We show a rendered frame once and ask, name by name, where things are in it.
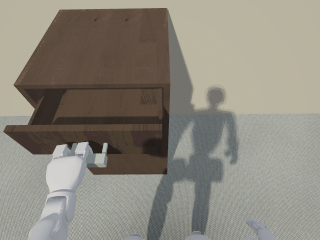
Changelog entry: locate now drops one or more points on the robot right shin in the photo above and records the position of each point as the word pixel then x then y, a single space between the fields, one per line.
pixel 196 233

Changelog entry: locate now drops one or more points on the cabinet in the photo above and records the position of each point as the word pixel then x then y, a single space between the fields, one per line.
pixel 106 48

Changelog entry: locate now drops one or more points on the drawer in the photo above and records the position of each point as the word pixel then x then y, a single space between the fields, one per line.
pixel 129 120

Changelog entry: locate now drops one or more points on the left robot forearm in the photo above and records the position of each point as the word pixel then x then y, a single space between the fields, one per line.
pixel 56 216

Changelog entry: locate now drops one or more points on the robot left hand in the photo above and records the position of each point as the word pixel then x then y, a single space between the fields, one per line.
pixel 65 173

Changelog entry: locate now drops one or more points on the handle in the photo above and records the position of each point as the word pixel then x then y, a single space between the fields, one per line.
pixel 93 160

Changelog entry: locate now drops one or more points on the robot right hand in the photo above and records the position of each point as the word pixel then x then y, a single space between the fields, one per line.
pixel 260 229

